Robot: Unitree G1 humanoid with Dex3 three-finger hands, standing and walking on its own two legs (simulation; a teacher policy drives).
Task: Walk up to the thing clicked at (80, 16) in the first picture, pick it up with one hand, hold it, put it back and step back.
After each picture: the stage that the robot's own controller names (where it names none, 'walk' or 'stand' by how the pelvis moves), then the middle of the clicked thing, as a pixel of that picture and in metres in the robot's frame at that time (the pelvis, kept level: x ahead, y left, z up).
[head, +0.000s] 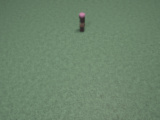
stand; (82, 22) +1.67 +0.03 -0.65
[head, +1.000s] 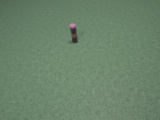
walk; (73, 33) +1.53 +0.23 -0.64
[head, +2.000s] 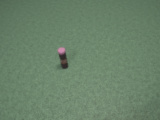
walk; (63, 58) +1.01 +0.28 -0.65
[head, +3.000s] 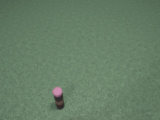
walk; (59, 99) +0.60 +0.21 -0.63
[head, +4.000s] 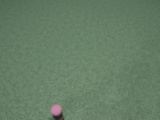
stand; (58, 115) +0.42 +0.20 -0.63
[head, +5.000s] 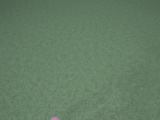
stand; out of the picture +0.40 +0.21 -0.66
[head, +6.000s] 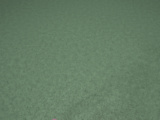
stand; out of the picture +0.38 +0.21 -0.66
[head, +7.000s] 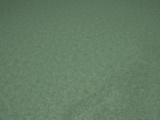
stand; out of the picture +0.38 +0.21 -0.66
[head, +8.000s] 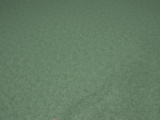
go down; out of the picture +0.37 +0.21 -0.66
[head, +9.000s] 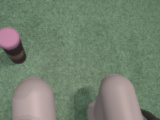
go down; (14, 49) +0.46 +0.25 -0.25
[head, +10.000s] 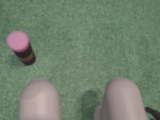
approach; (24, 51) +0.45 +0.24 -0.25
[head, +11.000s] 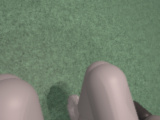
close in; out of the picture +0.44 +0.29 -0.16
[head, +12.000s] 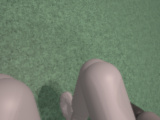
close; out of the picture +0.43 +0.30 -0.16
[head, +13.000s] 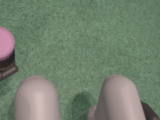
lift; (1, 57) +0.36 +0.27 -0.05
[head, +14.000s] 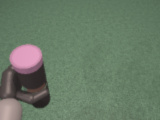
hold; (34, 82) +0.31 +0.16 +0.08
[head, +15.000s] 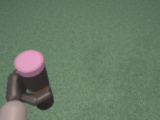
hold; (38, 85) +0.32 +0.16 +0.05
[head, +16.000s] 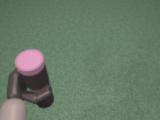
hold; (38, 83) +0.32 +0.16 +0.05
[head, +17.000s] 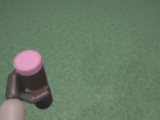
crouch; (37, 84) +0.32 +0.17 +0.04
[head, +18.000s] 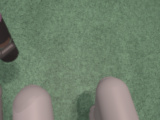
crouch; out of the picture +0.46 +0.23 -0.04
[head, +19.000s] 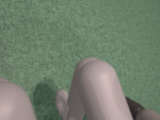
lower; out of the picture +0.43 +0.30 -0.16
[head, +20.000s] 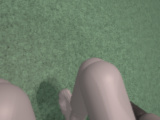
lower; out of the picture +0.44 +0.31 -0.16
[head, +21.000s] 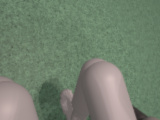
lower; out of the picture +0.42 +0.30 -0.16
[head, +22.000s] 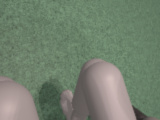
lower; out of the picture +0.42 +0.30 -0.16
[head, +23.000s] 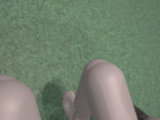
open; out of the picture +0.42 +0.30 -0.16
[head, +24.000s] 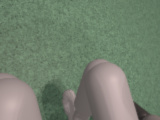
rise; out of the picture +0.42 +0.30 -0.16
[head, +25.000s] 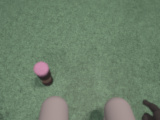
walk; (44, 75) +0.44 +0.22 -0.40
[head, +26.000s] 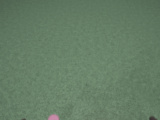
stand; out of the picture +0.40 +0.19 -0.60
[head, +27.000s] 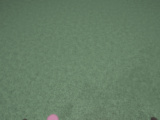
stand; out of the picture +0.39 +0.20 -0.60
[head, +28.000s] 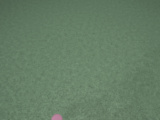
stand; out of the picture +0.40 +0.19 -0.63
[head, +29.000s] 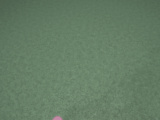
stand; out of the picture +0.40 +0.20 -0.65
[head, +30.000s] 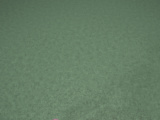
stand; out of the picture +0.38 +0.21 -0.66
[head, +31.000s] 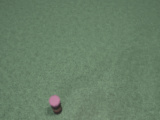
walk; (56, 105) +0.42 +0.18 -0.63
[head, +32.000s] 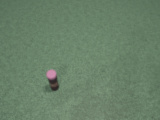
walk; (53, 81) +0.61 +0.23 -0.63
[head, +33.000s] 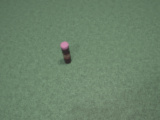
walk; (66, 53) +0.94 +0.23 -0.63
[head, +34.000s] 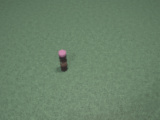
stand; (63, 61) +0.99 +0.21 -0.65
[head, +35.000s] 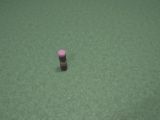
stand; (63, 61) +1.04 +0.21 -0.66
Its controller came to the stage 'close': yes
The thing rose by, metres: 0.69
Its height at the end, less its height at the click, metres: +0.00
